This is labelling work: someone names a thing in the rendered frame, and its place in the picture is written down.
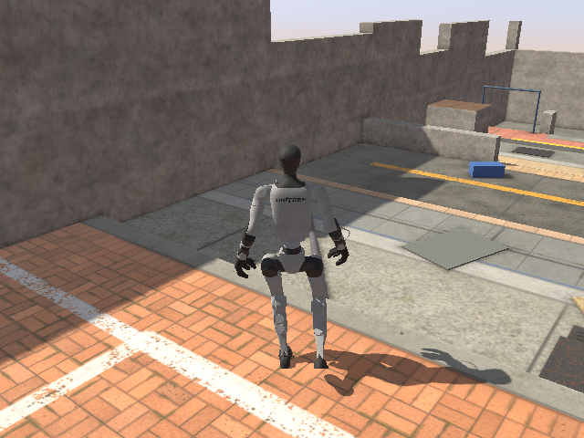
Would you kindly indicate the left robot hand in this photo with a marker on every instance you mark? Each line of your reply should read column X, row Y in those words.
column 239, row 264

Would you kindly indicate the humanoid robot head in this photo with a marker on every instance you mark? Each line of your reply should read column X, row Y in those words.
column 289, row 158

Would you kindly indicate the robot left forearm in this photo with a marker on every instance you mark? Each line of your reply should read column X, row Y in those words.
column 246, row 244

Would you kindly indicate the humanoid robot torso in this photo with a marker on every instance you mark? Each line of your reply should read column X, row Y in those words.
column 291, row 218

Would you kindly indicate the right robot hand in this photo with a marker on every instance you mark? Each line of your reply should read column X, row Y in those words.
column 335, row 252

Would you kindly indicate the robot left upper arm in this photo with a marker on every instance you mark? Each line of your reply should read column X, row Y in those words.
column 262, row 193

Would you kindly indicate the robot right forearm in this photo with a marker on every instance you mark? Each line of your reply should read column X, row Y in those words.
column 337, row 237

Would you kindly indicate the robot right upper arm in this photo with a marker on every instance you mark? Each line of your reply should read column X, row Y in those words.
column 324, row 205

